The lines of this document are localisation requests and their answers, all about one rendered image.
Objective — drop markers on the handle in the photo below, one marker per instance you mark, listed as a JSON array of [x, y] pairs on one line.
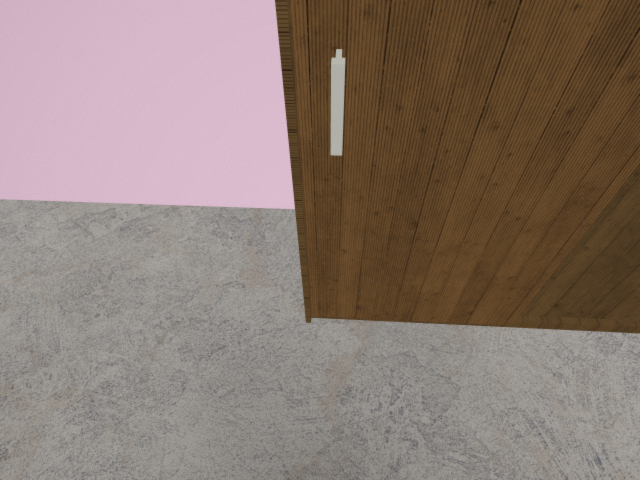
[[337, 102]]

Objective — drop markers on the wardrobe door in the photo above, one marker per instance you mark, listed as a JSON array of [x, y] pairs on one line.
[[600, 277], [481, 140]]

